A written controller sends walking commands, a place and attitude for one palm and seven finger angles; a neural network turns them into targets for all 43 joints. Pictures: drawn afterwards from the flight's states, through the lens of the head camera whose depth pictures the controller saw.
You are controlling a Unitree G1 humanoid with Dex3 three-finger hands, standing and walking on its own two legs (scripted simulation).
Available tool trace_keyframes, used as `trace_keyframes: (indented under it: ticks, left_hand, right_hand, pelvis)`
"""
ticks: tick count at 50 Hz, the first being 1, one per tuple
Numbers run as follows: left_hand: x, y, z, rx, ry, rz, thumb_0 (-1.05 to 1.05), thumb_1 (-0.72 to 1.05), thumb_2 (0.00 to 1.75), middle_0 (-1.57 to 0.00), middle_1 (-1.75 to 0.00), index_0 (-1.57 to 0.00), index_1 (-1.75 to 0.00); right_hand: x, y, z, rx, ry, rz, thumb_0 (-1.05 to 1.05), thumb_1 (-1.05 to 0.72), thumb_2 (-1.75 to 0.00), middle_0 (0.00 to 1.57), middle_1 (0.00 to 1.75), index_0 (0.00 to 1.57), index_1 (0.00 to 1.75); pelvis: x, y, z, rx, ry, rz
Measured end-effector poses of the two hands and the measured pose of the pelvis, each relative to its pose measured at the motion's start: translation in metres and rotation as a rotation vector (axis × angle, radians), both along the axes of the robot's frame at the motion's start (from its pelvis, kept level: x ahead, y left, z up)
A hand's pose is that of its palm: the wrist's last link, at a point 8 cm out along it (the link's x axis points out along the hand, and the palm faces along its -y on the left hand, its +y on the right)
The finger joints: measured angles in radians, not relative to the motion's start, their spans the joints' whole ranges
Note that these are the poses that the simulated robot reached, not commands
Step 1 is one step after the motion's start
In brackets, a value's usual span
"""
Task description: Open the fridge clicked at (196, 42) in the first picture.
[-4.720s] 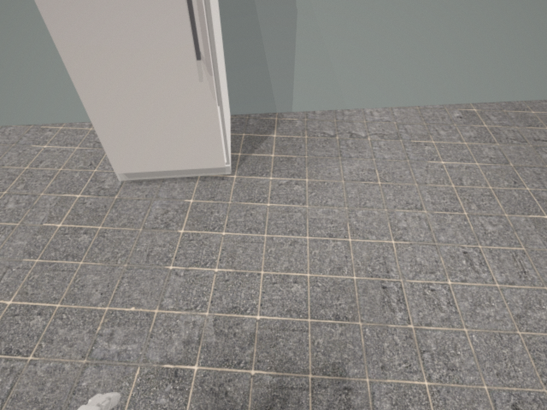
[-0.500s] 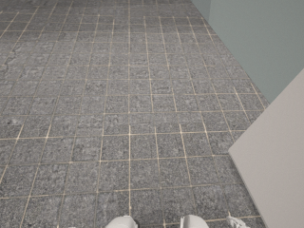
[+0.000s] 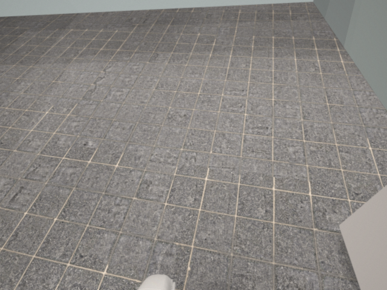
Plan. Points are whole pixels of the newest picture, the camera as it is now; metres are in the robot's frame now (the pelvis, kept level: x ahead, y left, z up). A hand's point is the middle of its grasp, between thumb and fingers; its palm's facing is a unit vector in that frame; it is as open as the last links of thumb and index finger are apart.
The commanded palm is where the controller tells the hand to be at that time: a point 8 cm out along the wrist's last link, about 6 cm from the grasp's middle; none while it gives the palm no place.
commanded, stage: walk to a spot facing it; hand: right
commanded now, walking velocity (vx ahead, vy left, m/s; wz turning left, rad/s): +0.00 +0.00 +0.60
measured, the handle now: out of the picture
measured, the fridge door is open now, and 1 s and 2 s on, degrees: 0 0 0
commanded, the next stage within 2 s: turn to face it in 1.40 s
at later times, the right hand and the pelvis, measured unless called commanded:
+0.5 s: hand out of the picture +0.14 -0.09 -0.14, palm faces -0.27 +0.93 -0.26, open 7.3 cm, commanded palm none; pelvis +0.00 +0.07 +0.00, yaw +18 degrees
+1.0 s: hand (264, 256) +0.23 -0.15 -0.19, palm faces -0.44 +0.89 -0.15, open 7.4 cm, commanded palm none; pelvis +0.15 +0.02 +0.00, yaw +32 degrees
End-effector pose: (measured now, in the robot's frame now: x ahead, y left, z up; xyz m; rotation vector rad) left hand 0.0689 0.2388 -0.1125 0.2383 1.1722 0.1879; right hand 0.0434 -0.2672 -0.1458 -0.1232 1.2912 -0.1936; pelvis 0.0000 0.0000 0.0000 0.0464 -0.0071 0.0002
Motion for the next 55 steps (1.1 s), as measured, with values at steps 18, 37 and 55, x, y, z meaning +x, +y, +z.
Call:
trace_keyframes:
  ticks: [18, 37, 55]
  left_hand:
    - [-0.122, 0.070, -0.055, -0.109, 0.173, 0.323, 0.00, 0.91, 0.90, -0.20, -0.30, -0.20, -0.30]
    - [-0.005, 0.096, -0.008, -0.028, -0.080, 0.334, 0.00, 0.91, 0.90, -0.20, -0.29, -0.20, -0.29]
    - [0.004, 0.009, 0.002, 0.008, 0.021, 0.628, -0.01, 0.93, 0.90, -0.21, -0.30, -0.21, -0.30]
  right_hand:
    - [0.116, 0.111, 0.028, -0.077, -0.192, 0.341, 0.00, -0.91, -0.90, 0.20, 0.30, 0.20, 0.30]
    - [0.071, 0.100, 0.009, -0.002, 0.077, 0.352, 0.00, -0.91, -0.90, 0.20, 0.30, 0.21, 0.30]
    - [0.297, 0.090, -0.004, 0.010, 0.011, 0.598, 0.00, -0.91, -0.90, 0.19, 0.30, 0.20, 0.29]
  pelvis:
    - [-0.009, 0.057, -0.015, -0.064, -0.007, 0.227]
    - [0.054, 0.057, -0.001, -0.029, 0.001, 0.394]
    - [0.169, 0.023, 0.002, 0.015, -0.015, 0.618]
